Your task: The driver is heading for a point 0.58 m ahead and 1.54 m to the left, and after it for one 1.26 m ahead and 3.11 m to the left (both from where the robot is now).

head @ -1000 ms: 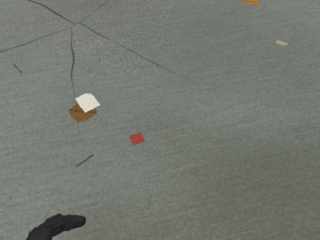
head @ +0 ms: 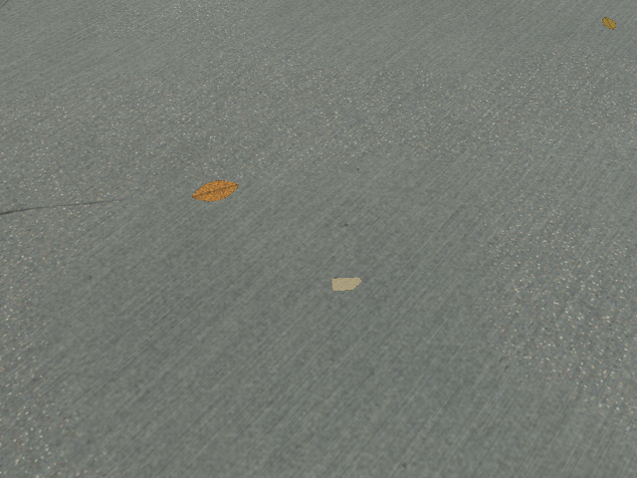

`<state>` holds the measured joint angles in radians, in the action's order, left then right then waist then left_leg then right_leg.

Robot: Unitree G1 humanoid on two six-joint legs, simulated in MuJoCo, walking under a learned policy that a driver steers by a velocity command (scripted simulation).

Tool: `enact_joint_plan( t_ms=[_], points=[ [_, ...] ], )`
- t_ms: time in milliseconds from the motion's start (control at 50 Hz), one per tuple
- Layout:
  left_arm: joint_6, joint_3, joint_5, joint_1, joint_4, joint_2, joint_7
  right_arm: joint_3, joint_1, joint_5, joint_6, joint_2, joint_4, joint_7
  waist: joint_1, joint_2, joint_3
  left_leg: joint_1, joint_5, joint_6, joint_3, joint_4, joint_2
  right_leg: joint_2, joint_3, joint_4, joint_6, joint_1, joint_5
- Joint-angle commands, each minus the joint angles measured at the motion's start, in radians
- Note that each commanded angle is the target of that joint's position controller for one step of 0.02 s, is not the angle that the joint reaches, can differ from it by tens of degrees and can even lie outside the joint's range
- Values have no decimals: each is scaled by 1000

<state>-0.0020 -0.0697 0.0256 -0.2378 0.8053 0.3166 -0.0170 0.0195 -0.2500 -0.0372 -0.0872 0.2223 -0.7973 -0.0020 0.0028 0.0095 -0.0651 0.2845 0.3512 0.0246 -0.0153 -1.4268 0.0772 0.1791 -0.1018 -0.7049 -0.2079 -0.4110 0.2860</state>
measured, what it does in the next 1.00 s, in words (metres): walks ahead, turning left: left foot, then right foot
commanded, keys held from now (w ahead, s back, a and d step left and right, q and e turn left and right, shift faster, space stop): w+q+shift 0.28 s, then q+shift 0.52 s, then w+q+shift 0.20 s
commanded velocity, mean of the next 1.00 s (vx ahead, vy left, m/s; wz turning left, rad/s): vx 0.57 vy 0.00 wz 0.61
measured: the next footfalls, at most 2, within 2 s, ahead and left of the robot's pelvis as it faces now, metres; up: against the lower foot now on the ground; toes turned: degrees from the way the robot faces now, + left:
left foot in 0.34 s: +0.55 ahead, +0.11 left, +0.00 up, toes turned +9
right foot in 0.76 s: +0.81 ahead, +0.03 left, +0.00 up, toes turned +37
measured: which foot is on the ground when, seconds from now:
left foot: up 0.00-0.32, down 0.34-0.76, up 0.78-1.00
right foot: down 0.00-0.34, up 0.36-0.74, down 0.76-1.00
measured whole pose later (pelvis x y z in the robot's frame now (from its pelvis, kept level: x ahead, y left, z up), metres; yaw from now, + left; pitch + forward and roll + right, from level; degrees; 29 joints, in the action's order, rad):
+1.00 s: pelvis +0.67 +0.06 +0.04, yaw +43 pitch +1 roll +0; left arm -0.03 -0.02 0.03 -0.26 0.68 0.30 0.03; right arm 0.09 -0.21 -0.04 0.06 0.37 -0.64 0.08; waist -0.01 -0.03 0.01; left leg 0.55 0.33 0.00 -0.01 -1.18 -0.01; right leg -0.04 -0.09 -0.40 -0.02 -0.28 0.14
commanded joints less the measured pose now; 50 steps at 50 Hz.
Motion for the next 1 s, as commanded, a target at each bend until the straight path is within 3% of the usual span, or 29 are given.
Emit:
enact_joint_plan(
  t_ms=[20, 60, 100, 140, 200, 220, 260, 300, 320, 340, 360, 380, 400, 420, 440, 480, 540, 580, 640, 700, 740, 760, 780, 800, 820, 840, 860, 900, 1000],
  points=[
    [-49, -28, -2, -60, -44, 106, 32, 16, -42, -21, -6, 141, 89, 1, 35, -130, 51, 393, -47, -1, -41, 70, 76, -347, 580, 482, -136, 290, -72],
    [-87, -9, -13, -74, -22, 69, 25, 8, -47, -18, 34, 108, 73, 21, 52, -116, 23, 326, -53, 10, -21, 178, 111, -296, 438, 524, -98, 162, -165],
    [-113, -13, -15, -142, 7, 84, 10, -1, 95, 2, 44, 96, 122, 32, 2, -69, -50, 377, -179, -10, 26, 343, 118, -261, 317, 569, -43, 152, -387],
    [-121, -9, -19, -161, 19, 73, -3, -4, 164, 22, 45, 88, 123, 41, -38, -60, -38, 361, -355, -60, 83, 496, 68, -174, 167, 594, 48, 221, -514],
    [-142, 5, -24, -247, 54, 61, 4, -18, 276, 37, 25, 57, 158, 55, -88, -13, -66, 293, -557, -117, 140, 743, 4, -227, 80, 655, 111, 294, -787],
    [-143, 5, -17, -247, 58, 76, 10, -14, 276, 39, 21, 72, 149, 57, -85, -9, -48, 280, -582, -133, 151, 790, -32, -239, 57, 665, 129, 371, -852],
    [-143, 6, -11, -217, 46, 111, 32, -1, 202, 39, 23, 110, 112, 59, -37, 46, 39, 218, -555, -151, 186, 806, -123, -262, 1, 564, 175, 519, -1283],
    [-121, -1, 12, -202, 49, 139, 63, 13, 76, 16, 23, 160, 74, 54, 44, 94, 79, 108, -450, -175, 208, 835, -184, -320, -17, 325, 211, 581, -1542],
    [-106, -5, 24, -159, 37, 146, 76, 32, -115, 8, 23, 198, 9, 49, 132, 88, 144, -59, -446, -181, 200, 853, -220, -311, -26, 83, 227, 543, -1527],
    [-95, -15, 18, -42, 2, 176, 83, 54, -351, 5, 21, 234, -59, 40, 268, 76, 198, -269, -513, -230, 122, 936, -174, -280, -39, -294, 240, 406, -1397],
    [-108, 4, 18, 18, -35, 87, 68, 72, -431, 8, 29, 276, -98, 25, 254, -155, 202, -507, -701, -288, -13, 856, -41, -109, -20, -769, 251, 67, -240],
    [-119, 28, -47, -114, -97, 7, 66, 91, -331, -4, 30, 342, -68, 27, 95, -341, 375, -839, -1202, -511, -505, 818, 229, -23, 130, -1150, 310, -348, 292],
    [-124, 41, -31, -87, -123, 63, 64, 106, -272, 20, 37, 330, -14, 22, 125, -84, 494, -821, -990, -541, -603, 936, 253, -83, 238, -1129, 281, -396, 172],
    [-126, 49, -13, -37, -132, 73, 50, 91, -180, 34, 49, 264, 10, 8, 73, 38, 346, -613, -711, -489, -557, 1023, 204, -142, 252, -998, 251, -367, 116],
    [-126, 51, 6, -12, -138, 65, 40, 71, -123, 36, 58, 194, 11, 3, 12, 124, 159, -345, -733, -432, -481, 1087, 154, -170, 207, -863, 234, -321, 81],
    [-73, 58, 36, 2, -160, 51, 35, 61, -123, 39, 48, 186, 8, 0, -37, 144, 44, -79, -886, -385, -371, 1125, 82, -207, 188, -684, 256, -221, 101],
    [-35, 75, 29, 18, -198, 19, 40, 83, -91, 24, 32, 266, 27, 17, -66, 52, 83, 95, -1087, -337, -268, 1099, -34, -197, 129, -362, 277, -60, 62],
    [-29, 81, 8, 57, -215, 15, 44, 88, -90, 31, 47, 251, 39, 13, -43, -23, 149, 78, -1078, -266, -230, 1045, -93, -171, 121, -215, 271, 0, -84],
    [-22, 82, 0, 156, -245, 31, 48, 97, -113, 43, 83, 239, 54, 3, 20, -84, 188, -2, -899, -171, -272, 972, -141, -136, 129, -70, 264, 4, -206],
    [-44, 82, -3, 181, -255, 54, 52, 111, -106, 26, 110, 249, 86, -9, 43, -110, 158, -79, -691, -146, -408, 901, -121, -119, 197, 86, 254, 1, -170],
    [-73, 74, 1, 86, -224, 73, 59, 113, -45, 25, 108, 243, 115, -13, -14, -113, 129, -49, -537, -103, -445, 799, -140, -137, 220, 294, 225, 136, -260],
    [-86, 61, 11, 6, -209, 121, 68, 99, -58, 41, 98, 191, 138, -10, -27, -21, 182, 35, -319, -61, -379, 614, -181, -306, 331, 321, 177, 316, -423],
    [-68, 44, 11, 0, -229, 196, 73, 82, -196, 60, 97, 115, 161, -18, 43, 222, 309, 198, 342, -19, -171, 388, -326, -638, 640, 298, 37, 526, -831],
    [-45, 31, -14, -9, -222, 163, 71, 92, -247, 15, 107, 206, 142, -16, 41, 235, 388, 262, 384, -12, -85, 231, -252, -687, 771, 286, -65, 525, -822],
    [-34, 44, -10, 12, -236, 92, 70, 100, -195, -5, 116, 232, 125, -6, 31, 130, 326, 309, 256, -17, -86, 183, -182, -601, 668, 304, -33, 479, -457],
    [-22, 56, -1, 39, -240, 40, 68, 99, -107, -9, 121, 235, 140, 13, 9, 75, 244, 330, 141, -18, -82, 212, -143, -510, 550, 372, 25, 392, -35],
    [-12, 51, 7, 67, -237, 60, 68, 100, -58, -6, 128, 234, 168, 35, 9, 136, 190, 340, 93, -14, -60, 222, -124, -463, 496, 443, 66, 331, 183],
    [-16, 29, 10, 47, -216, 112, 62, 89, -36, -4, 138, 220, 189, 70, 4, 189, 120, 346, 37, -12, -18, 209, -95, -426, 407, 521, 83, 243, 291],
    [-59, -4, 0, -41, -179, 141, 41, 72, 70, -3, 138, 191, 252, 90, -15, 110, 107, 443, -74, -29, -17, 236, -33, -485, 315, 586, 79, 272, 356]
  ],
)
Keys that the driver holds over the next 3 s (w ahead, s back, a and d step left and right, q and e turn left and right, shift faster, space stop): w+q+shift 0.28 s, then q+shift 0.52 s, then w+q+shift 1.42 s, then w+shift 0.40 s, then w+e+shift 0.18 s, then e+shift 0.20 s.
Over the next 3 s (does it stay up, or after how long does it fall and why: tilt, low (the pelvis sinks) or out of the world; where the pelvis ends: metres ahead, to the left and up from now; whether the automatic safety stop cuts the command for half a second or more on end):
stays up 0.44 1.61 0.03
